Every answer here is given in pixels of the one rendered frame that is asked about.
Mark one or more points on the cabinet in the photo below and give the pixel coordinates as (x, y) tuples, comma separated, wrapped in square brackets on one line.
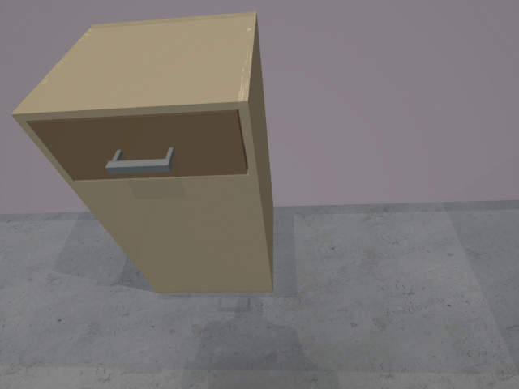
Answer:
[(197, 234)]

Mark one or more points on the handle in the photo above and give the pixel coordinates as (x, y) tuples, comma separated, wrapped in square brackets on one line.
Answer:
[(140, 166)]

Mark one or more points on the drawer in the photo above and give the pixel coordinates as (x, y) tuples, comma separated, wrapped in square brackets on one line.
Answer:
[(205, 143)]

